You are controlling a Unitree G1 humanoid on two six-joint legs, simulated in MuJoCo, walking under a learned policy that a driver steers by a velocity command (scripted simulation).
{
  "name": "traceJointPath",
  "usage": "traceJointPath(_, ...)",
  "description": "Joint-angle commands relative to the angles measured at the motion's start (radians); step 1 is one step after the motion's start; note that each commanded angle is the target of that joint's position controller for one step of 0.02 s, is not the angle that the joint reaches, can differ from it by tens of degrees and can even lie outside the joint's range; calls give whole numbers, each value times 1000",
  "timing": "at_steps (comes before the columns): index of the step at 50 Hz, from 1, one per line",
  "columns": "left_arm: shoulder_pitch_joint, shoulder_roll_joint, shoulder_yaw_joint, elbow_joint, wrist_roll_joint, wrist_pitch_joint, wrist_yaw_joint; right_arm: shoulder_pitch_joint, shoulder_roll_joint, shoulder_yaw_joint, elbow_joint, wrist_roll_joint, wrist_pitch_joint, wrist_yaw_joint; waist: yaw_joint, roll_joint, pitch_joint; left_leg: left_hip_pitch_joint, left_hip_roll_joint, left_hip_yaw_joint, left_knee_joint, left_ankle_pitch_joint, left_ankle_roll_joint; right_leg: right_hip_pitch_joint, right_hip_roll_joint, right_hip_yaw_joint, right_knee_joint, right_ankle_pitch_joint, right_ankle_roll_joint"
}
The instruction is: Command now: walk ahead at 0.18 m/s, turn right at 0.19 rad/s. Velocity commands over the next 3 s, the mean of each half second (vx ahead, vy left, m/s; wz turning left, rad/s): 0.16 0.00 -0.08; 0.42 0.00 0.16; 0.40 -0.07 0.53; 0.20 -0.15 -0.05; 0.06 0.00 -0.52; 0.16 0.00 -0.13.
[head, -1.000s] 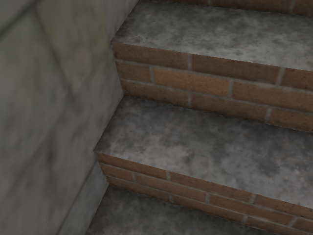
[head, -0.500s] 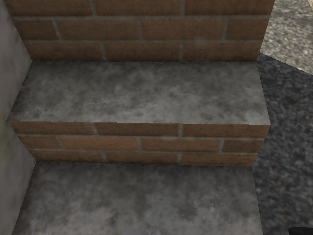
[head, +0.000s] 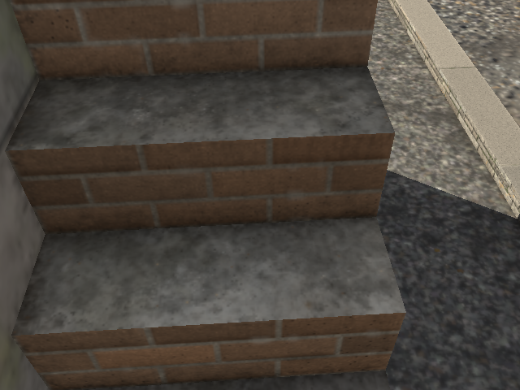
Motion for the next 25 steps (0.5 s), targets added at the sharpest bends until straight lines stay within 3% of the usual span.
traceJointPath(1,85,46,9,-34,-27,47,8,-205,-104,-19,-138,8,0,-34,52,180,58,-128,122,-214,-391,-165,0,233,-103,-99,-448,-144,-7)
traceJointPath(2,148,6,-1,-13,-17,35,1,-190,-70,-3,-143,9,12,-28,67,66,32,2,59,-139,-286,-146,-28,189,-64,-153,-532,-92,-15)
traceJointPath(3,174,-22,-13,32,-15,19,-8,-146,-71,-5,-149,21,23,-20,37,-27,62,95,-5,-76,-179,-133,-80,187,-52,-225,-787,-60,-40)
traceJointPath(4,229,-66,-26,71,-5,-6,-10,-149,-81,-12,-171,28,36,-15,48,-72,69,149,-87,15,-17,-87,-154,211,-64,-243,-932,103,-82)
traceJointPath(5,175,-76,-33,80,9,-26,-7,-109,-63,-20,-181,43,47,-12,-12,-109,72,176,-149,56,123,21,-197,196,-124,-154,-996,282,-128)
traceJointPath(6,6,-16,-24,40,17,-47,3,58,-47,-30,-178,44,60,-14,-142,-341,4,280,-192,78,429,134,-200,87,-257,100,-996,500,-203)
traceJointPath(7,-239,39,-12,-56,13,-57,8,231,-67,-46,-157,63,60,-29,-268,-285,-93,358,-153,-117,544,183,-204,30,-331,211,-935,608,-199)
traceJointPath(8,-451,77,-18,-138,36,-66,20,371,-46,-49,-133,65,60,-49,-395,-170,-131,550,-117,-219,488,221,-170,-133,-331,175,-786,597,-153)
traceJointPath(9,-622,126,-12,-157,33,-75,33,432,-42,-41,-159,31,70,-59,-533,-29,-45,488,-21,-314,-14,271,-94,-88,-236,112,-616,490,-48)
traceJointPath(10,-505,43,-17,-105,-18,-56,23,305,10,-8,-151,-3,69,-56,-434,162,2,430,7,-240,-479,433,3,-24,-69,-30,-278,-139,16)
traceJointPath(11,-285,-43,-44,-85,-8,-33,2,85,58,31,-144,-35,66,-40,-171,141,61,234,-96,-206,-386,359,-18,56,-35,-40,-184,-277,51)
traceJointPath(12,-140,-35,-25,-126,-13,-28,-1,-12,1,29,-214,-32,50,-35,-66,159,42,258,-55,-258,-349,732,3,26,-1,-66,-152,-211,121)
traceJointPath(13,6,-6,-14,-80,13,24,7,-46,-14,9,-228,16,45,-49,12,166,1,117,-10,-414,-290,717,120,54,8,-83,23,-121,145)
traceJointPath(14,53,35,-4,-59,17,55,15,-150,10,18,-287,42,38,-55,24,105,-22,-53,1,-458,-294,489,142,141,4,-56,120,-70,151)
traceJointPath(15,27,53,7,-69,17,82,23,-246,23,30,-335,26,29,-58,38,63,-15,-157,10,-470,-294,279,136,159,-11,-25,154,-51,156)
traceJointPath(16,-38,57,4,-104,15,93,31,-254,53,43,-343,22,26,-57,19,32,17,-173,4,-451,-281,247,123,122,-12,-34,148,-45,159)
traceJointPath(18,-40,75,4,-137,2,96,40,-238,23,36,-364,9,22,-67,13,7,10,-194,15,-439,-238,222,117,134,-13,-53,94,-106,147)
traceJointPath(19,-30,80,2,-129,-23,96,42,-276,42,45,-405,17,24,-65,9,12,11,-261,-2,-401,-182,246,81,205,-24,-52,-3,-194,116)
traceJointPath(20,-1,83,0,-127,-36,92,46,-294,26,45,-429,6,25,-66,9,12,-36,-238,-19,-351,-156,262,48,262,-10,-103,-88,-235,92)
traceJointPath(21,9,90,-3,-138,-38,78,40,-315,23,39,-450,-2,23,-74,6,38,-74,-227,-75,-294,-75,285,-23,342,-21,-136,-269,-285,42)
traceJointPath(22,42,36,-20,-130,-28,61,31,-290,12,40,-436,10,27,-79,44,-30,-95,-166,-172,-140,6,245,-139,431,-14,-247,-594,-110,-5)
traceJointPath(23,14,-11,-44,-108,2,36,20,-184,25,38,-409,29,34,-79,-27,-112,-133,-85,-286,33,147,210,-253,507,-9,-317,-796,183,-40)
traceJointPath(24,-228,-37,-55,-162,8,25,28,-21,44,28,-369,55,51,-72,-172,-258,-165,44,-255,-33,448,140,-221,361,-100,-166,-793,347,-50)
traceJointPath(25,-430,38,-45,-264,9,-21,55,-16,-42,5,-423,67,55,-57,-252,-348,-200,52,-173,-300,805,-20,-222,263,-231,123,-757,642,-41)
